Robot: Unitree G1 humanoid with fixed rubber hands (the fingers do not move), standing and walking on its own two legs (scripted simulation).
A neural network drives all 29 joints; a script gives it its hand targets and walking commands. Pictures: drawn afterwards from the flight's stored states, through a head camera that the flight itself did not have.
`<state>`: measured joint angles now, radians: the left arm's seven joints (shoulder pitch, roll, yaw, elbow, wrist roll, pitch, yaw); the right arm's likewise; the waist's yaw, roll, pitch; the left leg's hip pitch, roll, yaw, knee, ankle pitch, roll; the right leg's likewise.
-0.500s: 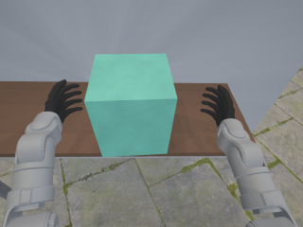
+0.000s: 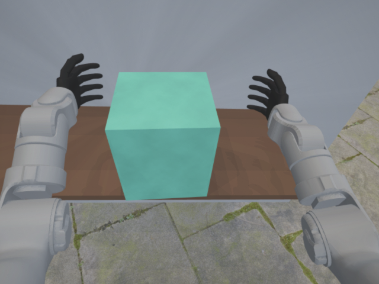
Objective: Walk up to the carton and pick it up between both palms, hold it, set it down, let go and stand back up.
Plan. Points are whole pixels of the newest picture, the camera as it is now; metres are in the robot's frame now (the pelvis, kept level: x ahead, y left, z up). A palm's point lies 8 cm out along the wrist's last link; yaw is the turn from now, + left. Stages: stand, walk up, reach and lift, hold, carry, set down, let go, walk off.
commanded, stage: reach and lift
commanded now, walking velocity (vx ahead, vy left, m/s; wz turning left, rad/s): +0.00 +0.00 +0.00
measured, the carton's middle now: (165, 137) +0.46 +0.06 +0.06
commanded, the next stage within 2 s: none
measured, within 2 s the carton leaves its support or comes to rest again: neither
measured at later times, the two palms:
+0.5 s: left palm (75, 69) +0.46 +0.22 +0.24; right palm (272, 80) +0.45 -0.17 +0.23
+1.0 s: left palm (94, 113) +0.46 +0.21 +0.14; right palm (255, 120) +0.44 -0.16 +0.13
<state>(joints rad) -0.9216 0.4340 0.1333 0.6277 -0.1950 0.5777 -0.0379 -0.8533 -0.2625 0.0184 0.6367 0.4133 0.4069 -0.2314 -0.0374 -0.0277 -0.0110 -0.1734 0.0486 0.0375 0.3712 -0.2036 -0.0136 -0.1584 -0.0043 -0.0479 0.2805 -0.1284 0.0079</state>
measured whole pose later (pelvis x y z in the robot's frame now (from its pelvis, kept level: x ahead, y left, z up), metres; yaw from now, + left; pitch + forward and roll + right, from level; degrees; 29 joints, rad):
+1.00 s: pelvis +0.00 +0.00 +0.00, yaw +0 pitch +10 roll -1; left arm -1.09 0.36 0.01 1.23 -0.23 0.08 0.01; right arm -1.01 -0.16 -0.01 1.09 0.30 0.11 -0.24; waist -0.03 -0.02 -0.09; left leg -0.39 0.06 0.02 0.42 -0.20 -0.02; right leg -0.37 0.00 -0.06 0.32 -0.12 0.00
